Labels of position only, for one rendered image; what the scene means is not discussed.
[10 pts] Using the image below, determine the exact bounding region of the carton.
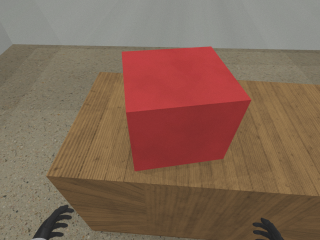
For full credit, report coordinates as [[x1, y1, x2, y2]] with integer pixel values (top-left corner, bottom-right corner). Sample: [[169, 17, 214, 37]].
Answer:
[[121, 46, 251, 172]]

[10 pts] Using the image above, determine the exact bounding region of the robot right hand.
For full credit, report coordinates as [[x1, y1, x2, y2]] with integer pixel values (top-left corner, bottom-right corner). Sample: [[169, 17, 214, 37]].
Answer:
[[252, 218, 284, 240]]

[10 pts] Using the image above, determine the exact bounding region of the pedestal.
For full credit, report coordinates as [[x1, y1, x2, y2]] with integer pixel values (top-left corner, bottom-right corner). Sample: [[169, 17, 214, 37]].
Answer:
[[46, 72, 320, 240]]

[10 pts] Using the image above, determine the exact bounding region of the robot left hand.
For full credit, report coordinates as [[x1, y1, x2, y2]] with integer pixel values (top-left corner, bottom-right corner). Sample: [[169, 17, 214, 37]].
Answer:
[[32, 204, 74, 240]]

